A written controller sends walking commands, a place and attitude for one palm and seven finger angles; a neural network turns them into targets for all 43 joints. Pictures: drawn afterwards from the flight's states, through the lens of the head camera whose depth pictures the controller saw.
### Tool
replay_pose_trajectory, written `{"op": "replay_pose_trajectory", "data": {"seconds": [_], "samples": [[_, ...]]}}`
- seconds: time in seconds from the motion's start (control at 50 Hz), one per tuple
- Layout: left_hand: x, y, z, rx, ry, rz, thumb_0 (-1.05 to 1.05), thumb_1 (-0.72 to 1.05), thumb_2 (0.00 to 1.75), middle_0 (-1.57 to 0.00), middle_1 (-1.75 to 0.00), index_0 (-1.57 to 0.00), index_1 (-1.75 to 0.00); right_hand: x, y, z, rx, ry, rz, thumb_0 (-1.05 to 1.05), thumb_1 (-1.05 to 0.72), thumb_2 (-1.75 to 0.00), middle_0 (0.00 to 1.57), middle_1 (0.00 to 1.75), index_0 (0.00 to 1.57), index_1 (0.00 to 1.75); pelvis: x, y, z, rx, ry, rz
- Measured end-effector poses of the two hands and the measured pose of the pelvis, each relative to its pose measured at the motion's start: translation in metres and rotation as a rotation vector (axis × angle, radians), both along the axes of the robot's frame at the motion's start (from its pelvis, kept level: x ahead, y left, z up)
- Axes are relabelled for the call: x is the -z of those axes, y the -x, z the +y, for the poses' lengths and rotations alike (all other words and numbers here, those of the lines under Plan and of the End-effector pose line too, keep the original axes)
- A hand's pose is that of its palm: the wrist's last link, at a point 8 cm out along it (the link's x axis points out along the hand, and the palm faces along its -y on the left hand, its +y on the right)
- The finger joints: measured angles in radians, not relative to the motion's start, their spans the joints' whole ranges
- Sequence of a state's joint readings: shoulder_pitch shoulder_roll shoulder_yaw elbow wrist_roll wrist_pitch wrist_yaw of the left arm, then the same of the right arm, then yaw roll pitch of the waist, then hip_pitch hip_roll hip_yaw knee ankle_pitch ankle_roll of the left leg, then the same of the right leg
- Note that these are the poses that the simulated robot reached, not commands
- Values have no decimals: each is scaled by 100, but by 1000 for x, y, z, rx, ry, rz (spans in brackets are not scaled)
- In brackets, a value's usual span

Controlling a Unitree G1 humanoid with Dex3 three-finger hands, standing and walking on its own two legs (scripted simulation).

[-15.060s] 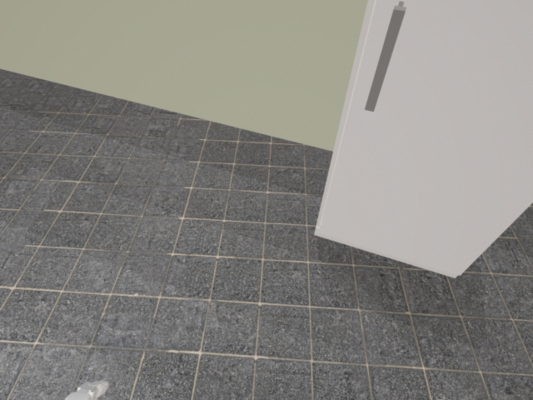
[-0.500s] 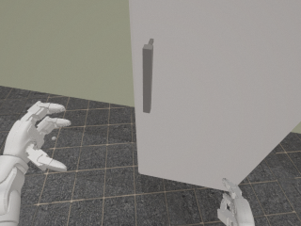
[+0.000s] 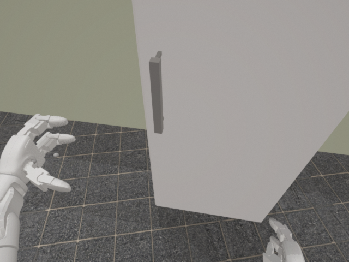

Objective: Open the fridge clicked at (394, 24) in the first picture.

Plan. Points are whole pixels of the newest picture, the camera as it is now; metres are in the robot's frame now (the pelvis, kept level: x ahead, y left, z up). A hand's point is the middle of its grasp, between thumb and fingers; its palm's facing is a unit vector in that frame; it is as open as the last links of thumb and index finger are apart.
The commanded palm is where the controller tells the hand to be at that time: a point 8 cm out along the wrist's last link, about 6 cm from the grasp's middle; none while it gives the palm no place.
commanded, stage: raise the hand to about handle height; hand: left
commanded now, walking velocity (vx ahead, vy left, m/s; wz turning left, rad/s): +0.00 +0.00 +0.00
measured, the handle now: (158, 95) +0.52 +0.10 +0.12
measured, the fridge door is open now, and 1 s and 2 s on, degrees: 0 0 0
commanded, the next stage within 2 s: move the hooked fingers beside the handle in 0.14 s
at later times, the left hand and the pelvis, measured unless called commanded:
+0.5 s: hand (77, 144) +0.31 +0.25 +0.13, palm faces +0.03 -1.00 -0.03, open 14.0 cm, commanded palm +0.28 +0.29 +0.14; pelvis +0.02 -0.01 +0.00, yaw -1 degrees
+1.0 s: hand (102, 125) +0.37 +0.21 +0.14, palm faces +0.00 -1.00 -0.02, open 14.0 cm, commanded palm +0.34 +0.26 +0.14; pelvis +0.02 +0.00 +0.00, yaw -1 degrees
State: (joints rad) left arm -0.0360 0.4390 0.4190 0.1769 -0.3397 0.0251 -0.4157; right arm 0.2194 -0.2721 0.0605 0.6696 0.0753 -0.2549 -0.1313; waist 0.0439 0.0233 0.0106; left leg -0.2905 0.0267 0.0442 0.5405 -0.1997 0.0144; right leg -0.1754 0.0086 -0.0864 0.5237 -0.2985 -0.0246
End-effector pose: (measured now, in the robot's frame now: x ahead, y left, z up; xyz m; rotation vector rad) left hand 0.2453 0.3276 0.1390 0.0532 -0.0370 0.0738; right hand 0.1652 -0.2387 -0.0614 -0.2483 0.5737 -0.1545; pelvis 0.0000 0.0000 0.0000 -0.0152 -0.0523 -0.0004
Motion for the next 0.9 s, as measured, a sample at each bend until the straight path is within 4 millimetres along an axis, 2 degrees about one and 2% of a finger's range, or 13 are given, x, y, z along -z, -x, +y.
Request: {"op": "replay_pose_trajectory", "data": {"seconds": [0.28, 0.48, 0.56, 0.7, 0.8, 0.9], "samples": [[0, -17, -13, 21, 1, 23, -1, -50, 30, -30, -120, -30, -120, 5, -15, -9, 11, -24, -10, 1, -90, -90, 21, 30, 20, 30, 1, -12, -9, 8, -9, 21], [5, -36, -26, 42, 20, 33, -1, -50, 30, -30, -120, -30, -120, 6, -23, -12, 25, -18, -3, 1, -90, -90, 21, 30, 20, 30, 2, -20, -8, 11, -13, 35], [6, -46, -28, 37, 25, 32, -1, -50, 30, -30, -120, -30, -120, 5, -22, -12, 33, -14, 7, 1, -90, -90, 21, 30, 20, 30, 2, -21, -7, 13, -14, 39], [3, -62, -44, 68, 26, 23, -1, -50, 30, -30, -120, -30, -120, 8, -19, -9, 46, -23, 21, 1, -90, -90, 21, 30, 20, 30, 1, -22, -3, 14, -14, 43], [10, -78, -47, 54, 40, 61, -1, -50, 30, -30, -120, -30, -120, 12, -12, -7, 55, -24, 57, 1, -90, -90, 21, 30, 20, 30, 1, -20, -3, 14, -14, 51], [5, -90, -55, 62, 31, 39, -1, -50, 30, -30, -120, -30, -120, 15, -4, -7, 70, -26, 83, 1, -90, -90, 21, 30, 20, 30, 0, -21, -1, 21, -14, 54]]}}
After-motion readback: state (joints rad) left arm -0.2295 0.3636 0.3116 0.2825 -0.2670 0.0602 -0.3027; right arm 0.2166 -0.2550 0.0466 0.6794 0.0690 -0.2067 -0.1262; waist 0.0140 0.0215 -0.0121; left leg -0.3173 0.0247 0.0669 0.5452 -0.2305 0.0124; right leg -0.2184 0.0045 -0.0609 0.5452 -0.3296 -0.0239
